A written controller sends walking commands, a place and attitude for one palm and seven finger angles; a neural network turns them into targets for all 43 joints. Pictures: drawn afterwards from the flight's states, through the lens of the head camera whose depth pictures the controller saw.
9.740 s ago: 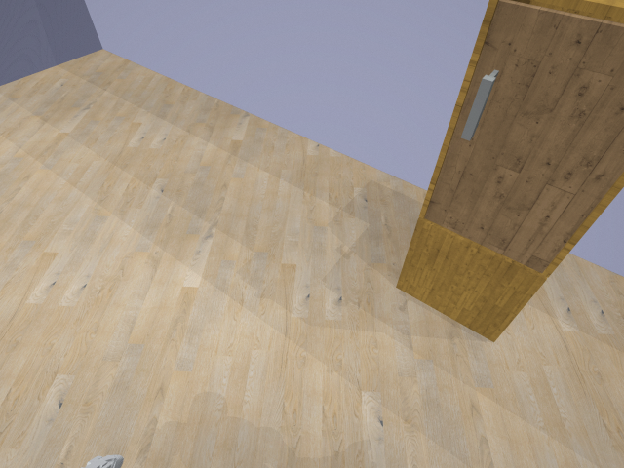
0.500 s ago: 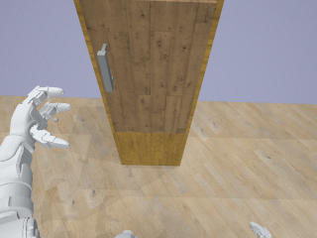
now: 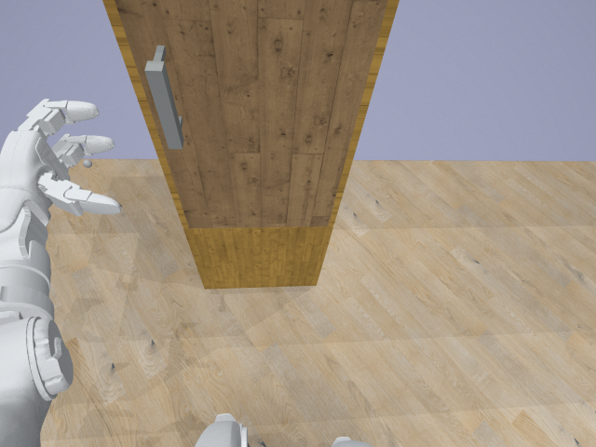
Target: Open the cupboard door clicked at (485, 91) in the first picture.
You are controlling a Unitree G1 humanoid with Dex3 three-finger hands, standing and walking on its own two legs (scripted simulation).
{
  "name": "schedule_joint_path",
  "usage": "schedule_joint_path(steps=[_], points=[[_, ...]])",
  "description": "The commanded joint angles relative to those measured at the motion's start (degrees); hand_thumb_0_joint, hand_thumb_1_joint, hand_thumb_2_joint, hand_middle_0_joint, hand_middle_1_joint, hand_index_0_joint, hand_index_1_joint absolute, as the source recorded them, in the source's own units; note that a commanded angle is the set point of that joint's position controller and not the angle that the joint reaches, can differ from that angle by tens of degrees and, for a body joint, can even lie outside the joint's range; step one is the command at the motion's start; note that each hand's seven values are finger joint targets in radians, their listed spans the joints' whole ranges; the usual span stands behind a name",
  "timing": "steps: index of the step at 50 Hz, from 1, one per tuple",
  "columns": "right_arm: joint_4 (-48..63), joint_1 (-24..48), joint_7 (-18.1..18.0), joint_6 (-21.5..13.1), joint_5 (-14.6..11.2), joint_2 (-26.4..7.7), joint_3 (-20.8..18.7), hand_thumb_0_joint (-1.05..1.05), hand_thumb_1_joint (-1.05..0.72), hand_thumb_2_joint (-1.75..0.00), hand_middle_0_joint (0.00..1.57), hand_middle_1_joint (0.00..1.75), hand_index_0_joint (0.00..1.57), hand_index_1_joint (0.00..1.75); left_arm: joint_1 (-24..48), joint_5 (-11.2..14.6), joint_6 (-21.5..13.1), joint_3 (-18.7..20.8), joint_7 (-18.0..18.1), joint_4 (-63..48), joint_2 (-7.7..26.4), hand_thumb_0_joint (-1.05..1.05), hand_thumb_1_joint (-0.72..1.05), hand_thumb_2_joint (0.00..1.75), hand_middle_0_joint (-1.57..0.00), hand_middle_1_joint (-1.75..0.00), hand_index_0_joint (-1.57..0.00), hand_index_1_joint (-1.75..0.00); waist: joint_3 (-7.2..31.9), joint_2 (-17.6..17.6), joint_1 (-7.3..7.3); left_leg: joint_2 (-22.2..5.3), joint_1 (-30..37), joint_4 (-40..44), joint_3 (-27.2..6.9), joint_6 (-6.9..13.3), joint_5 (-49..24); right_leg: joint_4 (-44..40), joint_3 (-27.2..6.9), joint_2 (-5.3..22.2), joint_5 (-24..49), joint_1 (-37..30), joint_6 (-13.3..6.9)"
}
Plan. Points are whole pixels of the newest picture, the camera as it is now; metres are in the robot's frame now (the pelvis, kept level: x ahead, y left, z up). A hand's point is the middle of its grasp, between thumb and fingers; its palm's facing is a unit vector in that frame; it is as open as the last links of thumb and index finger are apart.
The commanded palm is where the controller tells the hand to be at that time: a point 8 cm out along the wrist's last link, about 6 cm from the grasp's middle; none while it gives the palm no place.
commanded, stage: move the hooked fingers beside the handle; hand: left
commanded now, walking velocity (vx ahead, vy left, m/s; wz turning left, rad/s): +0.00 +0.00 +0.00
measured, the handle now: (168, 100) +0.59 +0.18 +0.10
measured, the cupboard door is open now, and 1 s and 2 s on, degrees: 0 0 0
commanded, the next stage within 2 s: slide the fingers in behind the handle in 1.30 s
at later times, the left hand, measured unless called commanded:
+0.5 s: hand (114, 119) +0.53 +0.25 +0.11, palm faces +0.02 -1.00 +0.01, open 13.9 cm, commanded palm +0.52 +0.29 +0.11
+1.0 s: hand (112, 122) +0.52 +0.25 +0.11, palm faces +0.04 -1.00 +0.01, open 13.9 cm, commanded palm +0.51 +0.29 +0.10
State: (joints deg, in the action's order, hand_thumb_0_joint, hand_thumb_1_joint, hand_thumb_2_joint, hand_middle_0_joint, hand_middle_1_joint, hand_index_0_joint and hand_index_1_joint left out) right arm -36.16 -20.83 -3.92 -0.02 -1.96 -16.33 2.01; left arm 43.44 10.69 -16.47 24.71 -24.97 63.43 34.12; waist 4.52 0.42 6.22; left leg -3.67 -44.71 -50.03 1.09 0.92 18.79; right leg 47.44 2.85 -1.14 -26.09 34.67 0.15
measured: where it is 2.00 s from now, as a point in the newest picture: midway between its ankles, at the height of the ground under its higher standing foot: outside the picture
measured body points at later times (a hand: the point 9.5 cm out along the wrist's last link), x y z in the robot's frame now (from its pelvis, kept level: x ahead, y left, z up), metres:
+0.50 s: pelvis +0.01 +0.01 -0.01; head +0.13 +0.03 +0.43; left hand +0.52 +0.30 +0.11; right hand -0.02 -0.27 -0.11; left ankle +0.05 +0.11 -0.69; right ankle -0.03 -0.13 -0.69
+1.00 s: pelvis +0.02 +0.00 -0.01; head +0.13 +0.03 +0.43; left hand +0.52 +0.30 +0.11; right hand +0.01 -0.28 -0.11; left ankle +0.05 +0.11 -0.69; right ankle -0.03 -0.13 -0.69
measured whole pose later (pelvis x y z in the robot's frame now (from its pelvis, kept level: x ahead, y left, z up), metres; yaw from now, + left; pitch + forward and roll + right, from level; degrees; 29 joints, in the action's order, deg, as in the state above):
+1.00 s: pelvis +0.02 +0.00 -0.01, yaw -1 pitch +19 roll -4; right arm -35.5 -23.7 -2.1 5.5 -0.6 -16.2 2.1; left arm 54.7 5.8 -16.1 26.9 -21.8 71.4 40.2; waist 5.8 1.0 10.3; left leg -5.1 -51.6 -53.7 0.3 0.5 21.4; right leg 49.1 3.0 -2.7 -27.5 40.7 -0.2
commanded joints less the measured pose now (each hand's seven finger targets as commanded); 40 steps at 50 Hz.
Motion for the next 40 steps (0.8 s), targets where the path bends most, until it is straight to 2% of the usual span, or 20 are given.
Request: schedule_joint_path(steps=[1, 3, 4, 5, 8, 9, 10, 13, 14, 15, 17, 19, 20, 24, 25, 26, 31, 35, 37, 40], points=[[3.79, -6.24, -0.62, -1.04, 0.05, -10.43, -4.37, 0.0, -0.9, -0.9, 0.2, 0.3, 0.2, 0.3, 27.57, 0.68, -4.69, 2.48, 0.24, -11.48, 16.88, 0.0, -0.5, 0.3, -0.3, -1.2, -0.3, -1.2, 22.32, 7.56, 0.96, 1.39, 26.37, 3.69, -3.93, 1.19, -13.23, -6.15, -0.85, -2.44, 15.2, 6.52, -1.02], [3.28, -7.06, -0.69, -0.59, 0.15, -10.73, -4.25, 0.0, -0.9, -0.9, 0.2, 0.3, 0.2, 0.3, 28.75, 0.43, -4.16, 3.52, 0.44, -8.11, 18.64, 0.0, -0.5, 0.3, -0.3, -1.2, -0.3, -1.2, 20.77, 5.75, 1.4, 1.52, 23.4, 3.24, -3.67, 1.52, -12.06, -6.15, -1.05, -2.53, 14.76, 6.24, -0.97], [3.3, -7.26, -0.76, -0.38, 0.06, -10.96, -4.21, 0.0, -0.9, -0.9, 0.2, 0.3, 0.2, 0.3, 29.98, -0.38, -3.95, 4.07, 0.58, -7.98, 20.58, 0.0, -0.5, 0.3, -0.3, -1.2, -0.3, -1.2, 21.21, 7.66, 1.44, 1.38, 23.29, 3.2, -3.61, 1.42, -12.07, -5.94, -1.21, -2.39, 14.73, 6.99, -0.85], [3.12, -7.67, -0.63, -0.25, 0.23, -10.81, -4.15, 0.0, -0.9, -0.9, 0.2, 0.3, 0.2, 0.3, 31.31, -0.88, -3.86, 2.92, 0.76, -8.09, 19.7, 0.0, -0.5, 0.3, -0.3, -1.2, -0.3, -1.2, 21.69, 8.69, 1.81, 1.38, 24.05, 3.14, -3.88, 1.33, -12.48, -5.78, -0.98, -2.39, 14.53, 7.67, -0.88], [3.04, -9.18, -0.53, 0.39, 0.61, -11.07, -4.12, 0.0, -0.9, -0.9, 0.2, 0.3, 0.2, 0.3, 31.51, -1.3, -3.73, 4.39, 1.16, -6.11, 21.51, 0.0, -0.5, 0.3, -0.3, -1.2, -0.3, -1.2, 22.45, 6.68, 2.08, 1.26, 22.89, 2.11, -3.91, 1.52, -14.15, -5.22, -0.94, -2.74, 15.99, 7.29, -0.95], [3.01, -9.35, -0.59, 0.69, 0.48, -11.23, -4.16, 0.0, -0.9, -0.9, 0.2, 0.3, 0.2, 0.3, 32.68, -2.07, -3.82, 5.09, 1.34, -5.81, 23.4, 0.0, -0.5, 0.3, -0.3, -1.2, -0.3, -1.2, 23.01, 7.76, 2.09, 1.06, 22.83, 1.95, -3.89, 1.4, -14.17, -5.01, -1.09, -2.7, 15.84, 7.9, -0.78], [2.99, -9.48, -0.43, 0.77, 0.61, -10.94, -4.16, 0.0, -0.9, -0.9, 0.2, 0.3, 0.2, 0.3, 34.54, -2.24, -3.96, 2.93, 1.37, -6.76, 21.14, 0.0, -0.5, 0.3, -0.3, -1.2, -0.3, -1.2, 23.24, 9.94, 2.87, 1.1, 23.94, 1.78, -3.95, 1.3, -14.31, -5.05, -1.03, -2.7, 15.56, 9.09, -0.77], [2.55, -11.05, -0.23, 1.19, 1.14, -11.03, -4.38, 0.0, -0.9, -0.9, 0.2, 0.3, 0.2, 0.3, 36.13, -2.23, -4.45, 3.56, 1.83, -7.79, 21.17, 0.0, -0.5, 0.3, -0.3, -1.2, -0.3, -1.2, 25.89, 11.27, 2.79, 0.71, 27.22, 1.12, -4.79, 1.04, -18.03, -4.35, -0.47, -3.06, 16.74, 10.04, -1.2], [2.57, -11.4, -0.11, 1.4, 1.13, -11.27, -4.53, 0.0, -0.9, -0.9, 0.2, 0.3, 0.2, 0.3, 35.04, -2.61, -4.3, 5.31, 1.94, -6.91, 23.19, 0.0, -0.5, 0.3, -0.3, -1.2, -0.3, -1.2, 27.64, 10.49, 2.35, 0.58, 27.62, 0.83, -4.71, 1.01, -18.71, -4.32, -0.47, -3.14, 17.35, 9.75, -0.98], [2.53, -11.45, 0.03, 1.64, 1.06, -11.14, -4.35, 0.0, -0.9, -0.9, 0.2, 0.3, 0.2, 0.3, 34.98, -2.58, -3.78, 3.8, 1.84, -5.64, 21.53, 0.0, -0.5, 0.3, -0.3, -1.2, -0.3, -1.2, 26.56, 9.68, 3.07, 0.68, 26.45, 0.82, -4.61, 1.13, -18.66, -4.52, -0.49, -3.18, 17.77, 9.7, -0.87], [2.43, -12.01, 0.16, 2.17, 1.17, -11.18, -4.28, 0.0, -0.9, -0.9, 0.2, 0.3, 0.2, 0.3, 35.56, -3.3, -2.88, 3.99, 2.06, -4.27, 22.4, 0.0, -0.5, 0.3, -0.3, -1.2, -0.3, -1.2, 24.87, 10.42, 3.03, 0.6, 25.39, 0.84, -4.61, 1.07, -18.33, -4.47, -0.33, -3.2, 17.49, 10.28, -0.88], [2.51, -12.61, 0.27, 2.57, 1.28, -11.13, -4.21, 0.0, -0.9, -0.9, 0.2, 0.3, 0.2, 0.3, 36.68, -4.1, -2.63, 3.89, 2.74, -4.3, 22.61, 0.0, -0.5, 0.3, -0.3, -1.2, -0.3, -1.2, 25.55, 10.97, 3.15, 0.45, 26.33, 0.57, -4.9, 1.01, -19.68, -4.19, -0.19, -3.33, 17.88, 11.05, -0.95], [2.41, -12.7, 0.4, 2.66, 1.44, -10.96, -4.22, 0.0, -0.9, -0.9, 0.2, 0.3, 0.2, 0.3, 38.02, -4.33, -2.43, 1.89, 3.05, -4.66, 20.34, 0.0, -0.5, 0.3, -0.3, -1.2, -0.3, -1.2, 24.79, 12.08, 3.95, 0.34, 26.92, 0.58, -5.19, 0.86, -19.79, -4.29, 0.03, -3.33, 17.24, 12.55, -1.0], [2.12, -14.06, 0.48, 3.0, 1.72, -11.41, -4.11, 0.0, -0.9, -0.9, 0.2, 0.3, 0.2, 0.3, 41.0, -4.92, -2.41, 3.77, 4.54, -2.9, 22.91, 0.0, -0.5, 0.3, -0.3, -1.2, -0.3, -1.2, 25.29, 10.31, 4.81, 0.11, 26.23, 0.15, -5.5, 1.0, -19.52, -4.21, -0.05, -3.49, 16.78, 13.13, -0.82], [1.83, -14.09, 0.57, 2.96, 1.86, -11.21, -4.0, 0.0, -0.9, -0.9, 0.2, 0.3, 0.2, 0.3, 42.82, -5.18, -2.35, 2.42, 4.75, -2.72, 21.67, 0.0, -0.5, 0.3, -0.3, -1.2, -0.3, -1.2, 24.81, 11.08, 5.65, 0.14, 26.1, -0.09, -5.44, 1.06, -19.36, -4.39, -0.11, -3.43, 16.83, 13.7, -0.75], [1.9, -14.58, 0.6, 3.03, 1.95, -11.3, -4.02, 0.0, -0.9, -0.9, 0.2, 0.3, 0.2, 0.3, 41.55, -5.57, -2.43, 4.3, 5.0, -2.17, 23.92, 0.0, -0.5, 0.3, -0.3, -1.2, -0.3, -1.2, 25.2, 11.09, 4.69, 0.16, 25.5, -0.25, -5.32, 0.99, -19.63, -4.14, -0.14, -3.46, 17.09, 12.73, -0.85], [3.38, -14.83, 1.23, 3.93, 2.07, -11.04, -4.1, 0.0, -0.9, -0.9, 0.2, 0.3, 0.2, 0.3, 35.48, -5.77, -2.77, 6.22, 4.41, -3.54, 25.39, 0.0, -0.5, 0.3, -0.3, -1.2, -0.3, -1.2, 29.34, 11.04, 2.64, 0.42, 25.74, -1.16, -4.16, 0.99, -24.83, -2.99, -0.26, -3.68, 23.17, 8.51, -0.79], [4.19, -14.0, 1.36, 4.78, 1.62, -10.91, -4.28, 0.0, -0.9, -0.9, 0.2, 0.3, 0.2, 0.3, 33.57, -4.75, -2.78, 6.44, 3.67, -5.15, 24.84, 0.0, -0.5, 0.3, -0.3, -1.2, -0.3, -1.2, 28.06, 9.91, 2.59, 0.69, 24.31, -1.02, -3.3, 1.28, -23.56, -3.51, -0.53, -3.85, 24.19, 7.23, -0.51], [4.2, -13.69, 1.27, 4.96, 1.49, -10.85, -4.27, 0.0, -0.9, -0.9, 0.2, 0.3, 0.2, 0.3, 34.89, -4.57, -2.85, 5.54, 3.73, -5.84, 23.9, 0.0, -0.5, 0.3, -0.3, -1.2, -0.3, -1.2, 26.43, 9.49, 3.28, 0.74, 23.58, -0.61, -3.3, 1.44, -21.58, -3.89, -0.56, -3.87, 22.98, 7.52, -0.47], [3.44, -13.69, 1.13, 4.86, 1.49, -10.84, -4.29, 0.0, -0.9, -0.9, 0.2, 0.3, 0.2, 0.3, 37.03, -4.35, -3.72, 5.54, 4.0, -7.49, 24.16, 0.0, -0.5, 0.3, -0.3, -1.2, -0.3, -1.2, 27.4, 11.52, 3.58, 0.78, 25.24, -0.91, -3.63, 1.39, -22.11, -3.92, -0.75, -3.86, 22.86, 8.21, -0.64]])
